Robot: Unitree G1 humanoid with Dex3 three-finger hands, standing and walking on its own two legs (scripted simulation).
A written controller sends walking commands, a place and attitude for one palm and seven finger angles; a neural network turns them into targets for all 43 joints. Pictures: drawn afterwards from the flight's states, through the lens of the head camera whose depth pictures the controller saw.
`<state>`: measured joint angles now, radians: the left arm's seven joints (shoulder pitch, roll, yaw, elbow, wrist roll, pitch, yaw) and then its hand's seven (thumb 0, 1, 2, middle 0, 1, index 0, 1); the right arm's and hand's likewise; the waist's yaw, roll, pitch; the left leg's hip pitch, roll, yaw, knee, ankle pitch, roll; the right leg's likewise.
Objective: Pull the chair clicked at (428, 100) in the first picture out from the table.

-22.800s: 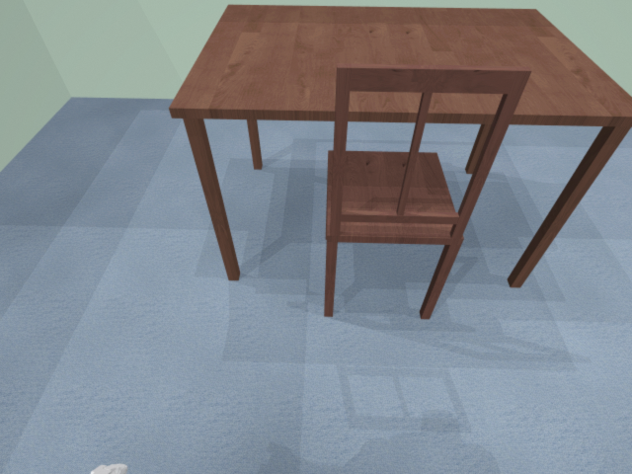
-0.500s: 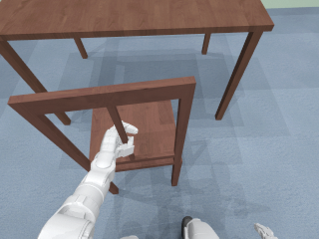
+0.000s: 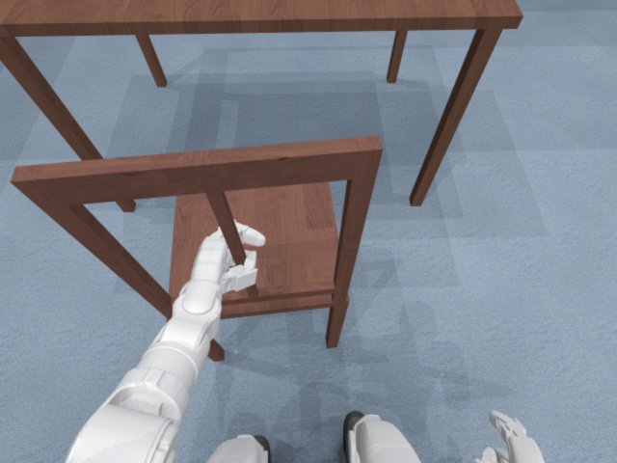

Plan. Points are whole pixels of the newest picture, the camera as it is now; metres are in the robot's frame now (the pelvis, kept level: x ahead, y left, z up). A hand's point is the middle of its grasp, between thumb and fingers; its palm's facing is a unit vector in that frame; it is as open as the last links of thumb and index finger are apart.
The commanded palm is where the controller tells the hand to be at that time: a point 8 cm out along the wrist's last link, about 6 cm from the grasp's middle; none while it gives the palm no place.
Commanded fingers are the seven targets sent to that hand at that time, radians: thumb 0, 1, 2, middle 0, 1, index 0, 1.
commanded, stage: step backward, pulling the chair out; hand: left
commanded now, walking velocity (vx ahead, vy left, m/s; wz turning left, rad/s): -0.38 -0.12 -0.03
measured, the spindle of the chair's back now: (238, 253) +0.40 +0.11 -0.06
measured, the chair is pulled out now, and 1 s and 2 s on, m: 0.40 0.53 0.54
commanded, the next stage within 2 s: stop walking, hand still on the chair in 0.74 s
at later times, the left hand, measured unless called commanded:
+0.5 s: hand (244, 331) +0.28 +0.09 -0.05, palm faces -0.12 -0.98 -0.17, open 4.9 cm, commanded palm +0.28 +0.14 -0.05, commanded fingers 0.00 0.90 0.90 -0.50 -1.45 -0.50 -1.45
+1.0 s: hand (236, 369) +0.23 +0.09 -0.05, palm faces -0.11 -0.98 -0.18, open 4.9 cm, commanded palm +0.22 +0.15 -0.03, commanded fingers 0.00 0.90 0.90 -0.50 -1.45 -0.50 -1.45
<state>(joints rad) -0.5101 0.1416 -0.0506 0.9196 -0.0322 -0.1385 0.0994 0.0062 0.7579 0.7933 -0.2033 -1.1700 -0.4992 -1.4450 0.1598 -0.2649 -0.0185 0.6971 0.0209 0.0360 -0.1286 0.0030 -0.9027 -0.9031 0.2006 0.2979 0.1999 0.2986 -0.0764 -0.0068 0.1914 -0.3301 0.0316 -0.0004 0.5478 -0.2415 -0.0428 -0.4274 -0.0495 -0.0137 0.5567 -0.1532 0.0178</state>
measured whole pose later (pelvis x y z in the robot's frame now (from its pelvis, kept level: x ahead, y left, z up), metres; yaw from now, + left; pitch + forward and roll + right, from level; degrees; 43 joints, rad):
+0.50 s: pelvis -0.07 +0.01 +0.00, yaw +1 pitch +2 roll +2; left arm -0.49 0.11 -0.07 0.99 -0.03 -0.14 0.09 0.01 0.76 0.80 -0.18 -1.19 -0.50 -1.45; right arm 0.24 -0.25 -0.01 0.72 0.01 0.02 -0.13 0.00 -0.90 -0.90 0.20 0.30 0.20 0.30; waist -0.06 -0.01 0.11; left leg -0.20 0.01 0.06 0.53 -0.35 -0.01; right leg -0.48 -0.06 -0.03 0.66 -0.23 0.00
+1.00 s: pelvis -0.12 +0.01 -0.01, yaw -1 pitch -2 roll +0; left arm -0.43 0.12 -0.06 0.89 -0.04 -0.12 0.09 0.02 0.76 0.80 -0.20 -1.19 -0.50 -1.45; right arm 0.24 -0.21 0.02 0.69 0.04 0.02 -0.12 0.00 -0.90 -0.90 0.20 0.30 0.20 0.30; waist -0.05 0.02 0.17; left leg -0.34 0.09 0.03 0.62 -0.26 -0.04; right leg -0.39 -0.02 -0.02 0.60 -0.19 0.00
